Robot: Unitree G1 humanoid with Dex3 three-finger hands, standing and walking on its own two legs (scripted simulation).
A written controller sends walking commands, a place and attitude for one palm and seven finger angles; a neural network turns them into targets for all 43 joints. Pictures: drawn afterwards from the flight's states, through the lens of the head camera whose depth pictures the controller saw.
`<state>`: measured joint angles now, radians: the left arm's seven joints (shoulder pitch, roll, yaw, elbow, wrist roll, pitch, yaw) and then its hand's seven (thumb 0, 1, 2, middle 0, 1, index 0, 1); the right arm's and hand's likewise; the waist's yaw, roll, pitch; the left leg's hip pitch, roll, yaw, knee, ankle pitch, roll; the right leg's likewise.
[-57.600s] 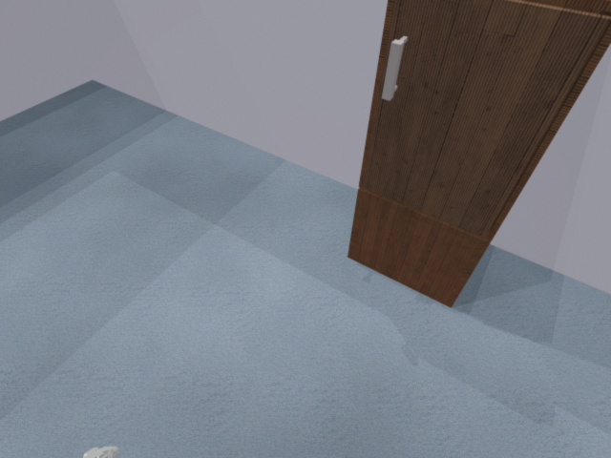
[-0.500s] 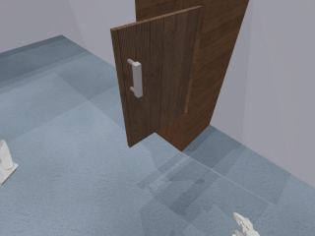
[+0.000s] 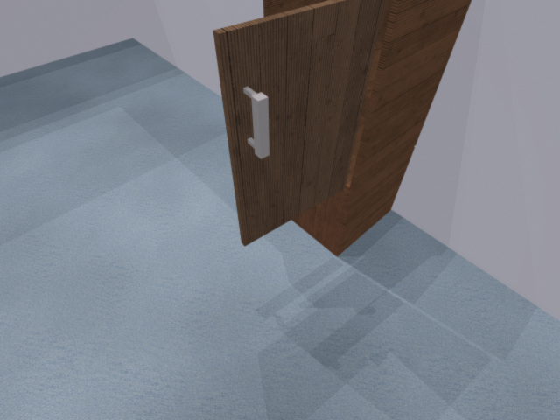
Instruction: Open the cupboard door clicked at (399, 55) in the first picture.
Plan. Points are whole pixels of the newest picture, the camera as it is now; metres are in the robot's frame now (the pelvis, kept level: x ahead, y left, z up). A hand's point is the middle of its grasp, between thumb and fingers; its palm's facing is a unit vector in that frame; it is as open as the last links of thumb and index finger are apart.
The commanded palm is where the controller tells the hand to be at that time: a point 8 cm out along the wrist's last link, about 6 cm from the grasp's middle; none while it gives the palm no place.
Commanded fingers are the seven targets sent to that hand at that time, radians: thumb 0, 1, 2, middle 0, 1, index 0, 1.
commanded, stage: let the arm hang, fingers relaxed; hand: left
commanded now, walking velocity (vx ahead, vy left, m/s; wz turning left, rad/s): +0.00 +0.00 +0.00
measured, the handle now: (255, 122) +0.63 +0.07 +0.08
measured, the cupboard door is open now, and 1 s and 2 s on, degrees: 84 84 84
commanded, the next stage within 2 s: look to check the result in 0.82 s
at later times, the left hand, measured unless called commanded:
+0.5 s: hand out of the picture +0.01 +0.21 -0.16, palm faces +0.02 -0.96 -0.27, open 7.4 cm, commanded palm none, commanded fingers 0.00 0.90 0.90 -0.20 -0.30 -0.20 -0.30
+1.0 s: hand out of the picture +0.08 +0.24 -0.14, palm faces -0.01 -0.95 -0.32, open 7.4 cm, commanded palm none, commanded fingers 0.00 0.90 0.90 -0.20 -0.30 -0.20 -0.30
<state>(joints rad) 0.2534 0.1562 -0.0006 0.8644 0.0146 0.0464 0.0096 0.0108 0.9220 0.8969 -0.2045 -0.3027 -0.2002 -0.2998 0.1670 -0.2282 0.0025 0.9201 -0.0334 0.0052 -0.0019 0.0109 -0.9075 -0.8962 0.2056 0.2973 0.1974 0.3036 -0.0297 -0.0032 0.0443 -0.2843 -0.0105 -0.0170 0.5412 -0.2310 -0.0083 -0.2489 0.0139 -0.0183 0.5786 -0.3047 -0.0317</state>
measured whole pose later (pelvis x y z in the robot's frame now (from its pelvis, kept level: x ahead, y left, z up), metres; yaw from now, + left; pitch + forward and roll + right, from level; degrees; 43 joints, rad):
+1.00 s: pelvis +0.01 +0.01 +0.02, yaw +0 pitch -2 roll +0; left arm 0.12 0.28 0.03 1.13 0.01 -0.01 0.01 0.01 0.90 0.90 -0.21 -0.30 -0.20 -0.30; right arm 0.12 -0.30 -0.02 1.12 -0.03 0.00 -0.01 0.01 -0.91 -0.90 0.21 0.30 0.20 0.30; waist -0.01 0.03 0.07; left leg -0.17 -0.01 -0.01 0.35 -0.15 0.00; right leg -0.13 0.01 -0.01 0.36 -0.20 -0.02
